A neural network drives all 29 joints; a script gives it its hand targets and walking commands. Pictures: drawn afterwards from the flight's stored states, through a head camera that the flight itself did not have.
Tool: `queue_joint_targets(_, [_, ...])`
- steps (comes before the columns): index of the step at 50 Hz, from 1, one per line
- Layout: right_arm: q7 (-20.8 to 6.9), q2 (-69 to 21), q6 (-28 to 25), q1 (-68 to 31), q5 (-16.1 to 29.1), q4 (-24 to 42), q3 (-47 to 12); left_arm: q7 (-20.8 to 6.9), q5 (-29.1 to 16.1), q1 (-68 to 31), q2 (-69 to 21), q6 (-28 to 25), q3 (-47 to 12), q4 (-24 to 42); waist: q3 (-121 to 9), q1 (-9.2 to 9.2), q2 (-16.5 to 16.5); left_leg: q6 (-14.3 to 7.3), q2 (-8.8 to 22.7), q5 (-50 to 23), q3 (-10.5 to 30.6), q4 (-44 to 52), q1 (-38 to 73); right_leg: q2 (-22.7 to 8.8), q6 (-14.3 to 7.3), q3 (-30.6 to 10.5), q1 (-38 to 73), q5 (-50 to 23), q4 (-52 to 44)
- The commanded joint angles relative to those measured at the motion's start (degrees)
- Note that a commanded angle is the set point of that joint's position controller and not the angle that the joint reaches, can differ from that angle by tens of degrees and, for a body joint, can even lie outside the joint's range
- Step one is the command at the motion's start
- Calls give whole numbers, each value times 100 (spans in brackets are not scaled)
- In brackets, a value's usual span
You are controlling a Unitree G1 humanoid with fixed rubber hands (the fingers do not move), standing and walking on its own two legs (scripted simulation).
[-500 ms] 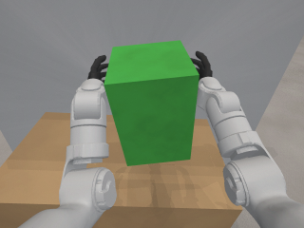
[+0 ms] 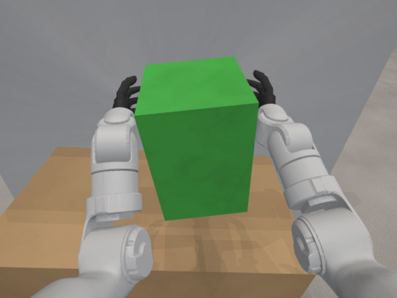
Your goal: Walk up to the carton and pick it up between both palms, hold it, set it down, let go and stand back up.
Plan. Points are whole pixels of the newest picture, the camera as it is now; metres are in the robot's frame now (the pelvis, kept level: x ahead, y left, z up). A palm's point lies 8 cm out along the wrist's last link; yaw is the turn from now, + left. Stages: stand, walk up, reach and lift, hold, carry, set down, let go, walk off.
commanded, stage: hold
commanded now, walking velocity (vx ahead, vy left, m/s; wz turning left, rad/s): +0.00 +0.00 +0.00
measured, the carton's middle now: (198, 141) +0.36 +0.00 +0.21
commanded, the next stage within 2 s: none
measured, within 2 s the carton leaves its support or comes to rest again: neither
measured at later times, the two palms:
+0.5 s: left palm (125, 112) +0.36 +0.14 +0.26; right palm (266, 109) +0.36 -0.12 +0.27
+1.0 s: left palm (122, 112) +0.36 +0.14 +0.26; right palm (263, 110) +0.37 -0.12 +0.27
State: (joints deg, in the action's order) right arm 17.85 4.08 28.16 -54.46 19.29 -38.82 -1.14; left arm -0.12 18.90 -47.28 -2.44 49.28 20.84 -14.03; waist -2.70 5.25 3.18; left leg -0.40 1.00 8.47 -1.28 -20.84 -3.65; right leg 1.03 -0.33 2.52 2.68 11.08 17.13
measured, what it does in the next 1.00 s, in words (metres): stands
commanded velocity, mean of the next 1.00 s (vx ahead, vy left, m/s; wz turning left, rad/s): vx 0.00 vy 0.00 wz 0.00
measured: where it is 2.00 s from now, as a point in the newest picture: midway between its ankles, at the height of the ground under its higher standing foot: outside the picture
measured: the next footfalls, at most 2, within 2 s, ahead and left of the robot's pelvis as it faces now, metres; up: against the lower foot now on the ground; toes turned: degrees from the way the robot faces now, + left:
none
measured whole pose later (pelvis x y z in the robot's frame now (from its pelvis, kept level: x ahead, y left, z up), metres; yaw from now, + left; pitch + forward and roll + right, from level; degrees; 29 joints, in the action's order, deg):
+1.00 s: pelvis +0.00 +0.00 +0.00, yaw +0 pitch -9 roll -1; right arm 17.1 3.1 27.2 -54.7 17.3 -40.0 0.5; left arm -0.2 19.4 -48.6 -1.9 48.4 20.9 -15.3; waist -2.7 5.4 3.6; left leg -0.3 0.9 8.1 -1.0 -20.6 -3.7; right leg 1.0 -0.4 2.7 2.7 10.9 17.1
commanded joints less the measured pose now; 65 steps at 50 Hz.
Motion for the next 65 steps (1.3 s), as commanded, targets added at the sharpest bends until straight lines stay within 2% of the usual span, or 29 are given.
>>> queue_joint_targets(1, [-563,-4027,-163,-4794,722,1855,-1698,-696,-1044,-4719,-3356,-600,-2749,781,-2255,12,-535,161,-247,-1142,109,69,1103,267,424,37,-389,-1190,-219])
queue_joint_targets(8, [-626,-3862,-141,-4594,542,1532,-1458,-695,-1001,-4566,-3379,-569,-2720,575,-2071,78,-574,129,-170,-666,129,248,929,271,383,24,-453,-595,-217])
queue_joint_targets(11, [-642,-3692,-103,-4685,344,1098,-1205,-796,-805,-4526,-3233,-512,-2374,-120,-1452,149,-483,40,-209,-110,57,380,742,225,377,20,-592,-207,-336])
queue_joint_targets(13, [-636,-3702,-210,-4681,433,1335,-1281,-780,-905,-4446,-3339,-551,-2538,344,-2128,85,-581,148,-158,-681,89,247,968,247,359,-7,-382,-747,-250])
queue_joint_targets(15, [-610,-3716,-206,-4730,495,1402,-1356,-755,-1005,-4670,-3418,-591,-2674,583,-2343,223,-696,202,-194,-942,87,148,1153,260,370,38,-296,-897,-188])
queue_joint_targets(16, [-599,-3803,-241,-4744,610,1645,-1505,-733,-1041,-4599,-3416,-583,-2787,664,-2371,132,-644,240,-177,-1188,88,48,1177,266,391,6,-302,-1178,-235])
queue_joint_targets(17, [-582,-3737,-180,-4706,545,1512,-1446,-748,-975,-4460,-3398,-571,-2625,312,-1995,165,-541,189,-215,-973,86,120,1072,286,404,24,-387,-939,-260])
queue_joint_targets(20, [-596,-3830,-235,-4810,608,1727,-1551,-759,-912,-4342,-3363,-578,-2606,310,-2033,56,-429,111,-201,-947,96,159,1011,270,396,42,-382,-953,-274])
queue_joint_targets(21, [-603,-3795,-211,-4641,615,1548,-1531,-761,-882,-4319,-3363,-563,-2539,433,-2102,-11,-624,167,-163,-1108,111,150,1056,282,362,-14,-348,-1036,-260])
queue_joint_targets(22, [-591,-3744,-225,-4684,625,1740,-1551,-754,-917,-4266,-3282,-550,-2602,368,-2101,125,-419,142,-242,-1176,83,100,1081,277,403,31,-268,-1179,-280])
queue_joint_targets(25, [-583,-3945,-165,-4688,640,1616,-1665,-792,-793,-4410,-3195,-557,-2401,447,-1878,-57,-359,72,-245,-972,31,152,1005,285,458,-1,-217,-1137,-246])
queue_joint_targets(28, [-601,-3964,-143,-4664,563,1464,-1582,-784,-789,-4499,-3267,-559,-2401,415,-1743,-37,-482,73,-272,-762,37,219,964,231,408,-34,-330,-886,-301])
queue_joint_targets(31, [-628,-3928,-239,-4848,681,1850,-1596,-715,-955,-4623,-3433,-577,-2763,736,-2252,-24,-726,214,-205,-1051,114,66,1071,287,372,5,-315,-936,-204])
queue_joint_targets(32, [-633,-3901,-244,-4872,655,1820,-1553,-680,-982,-4673,-3484,-583,-2789,711,-2318,63,-773,235,-209,-1035,111,83,1102,303,368,48,-338,-861,-236])
queue_joint_targets(35, [-639,-3883,-254,-4695,510,1664,-1480,-680,-973,-4615,-3391,-614,-2724,591,-2042,145,-559,177,-229,-1003,113,129,1085,294,377,32,-397,-890,-264])
queue_joint_targets(36, [-648,-3881,-213,-4648,480,1569,-1484,-699,-856,-4454,-3335,-566,-2564,411,-1828,36,-565,143,-214,-857,100,162,1038,260,375,-19,-464,-823,-291])
queue_joint_targets(39, [-620,-3819,-228,-4728,433,1614,-1452,-754,-832,-4315,-3321,-513,-2485,210,-1804,22,-387,92,-191,-690,83,250,919,260,406,28,-392,-720,-319])
queue_joint_targets(41, [-619,-3850,-248,-4730,393,1597,-1430,-769,-920,-4416,-3368,-548,-2635,320,-1953,200,-416,101,-166,-593,96,259,979,235,372,11,-413,-663,-303])
queue_joint_targets(42, [-616,-3847,-208,-4649,414,1584,-1423,-760,-938,-4336,-3329,-553,-2603,331,-1998,106,-328,108,-166,-640,86,250,996,246,378,-2,-408,-690,-300])
queue_joint_targets(47, [-593,-3851,-198,-4650,450,1393,-1469,-815,-827,-4388,-3316,-552,-2474,258,-1836,133,-579,137,-241,-792,49,199,1041,234,385,-34,-344,-830,-302])
queue_joint_targets(49, [-595,-3919,-240,-4628,539,1566,-1555,-792,-927,-4452,-3312,-566,-2552,431,-2048,48,-451,142,-207,-972,70,198,1004,244,432,10,-266,-944,-278])
queue_joint_targets(50, [-591,-3807,-246,-4704,589,1660,-1508,-792,-914,-4381,-3359,-554,-2626,542,-2104,54,-676,179,-236,-1026,64,159,1076,234,399,-7,-312,-1006,-282])
queue_joint_targets(52, [-588,-3882,-251,-4785,585,1684,-1509,-762,-951,-4498,-3335,-579,-2669,524,-2162,148,-518,158,-234,-1054,83,112,1124,298,418,63,-370,-1064,-253])
queue_joint_targets(53, [-594,-4055,-319,-4947,663,2065,-1697,-737,-1017,-4576,-3460,-628,-2809,739,-2553,55,-569,188,-230,-1230,96,29,1283,294,423,28,-300,-1180,-214])
queue_joint_targets(54, [-601,-3898,-206,-4713,528,1524,-1521,-738,-864,-4504,-3324,-579,-2558,293,-1798,49,-623,138,-267,-853,75,130,1039,215,416,-20,-487,-831,-329])
queue_joint_targets(56, [-592,-3996,-237,-4847,553,1860,-1595,-772,-845,-4469,-3273,-562,-2549,544,-2114,1,-423,71,-250,-896,65,168,1130,252,455,0,-387,-1022,-305])
queue_joint_targets(59, [-611,-3870,-212,-4822,565,1772,-1560,-756,-885,-4430,-3353,-524,-2632,510,-2026,19,-670,161,-206,-911,73,164,1003,242,379,-6,-427,-873,-290])
queue_joint_targets(60, [-607,-3792,-204,-4711,487,1616,-1484,-746,-918,-4378,-3425,-506,-2671,311,-1933,159,-560,164,-209,-770,87,199,1025,264,407,45,-456,-741,-340])
queue_joint_targets(65, [-581,-3933,-221,-4685,596,1805,-1713,-761,-902,-4240,-3308,-525,-2563,447,-2096,44,-373,106,-201,-1180,101,138,1115,248,448,4,-236,-1281,-265])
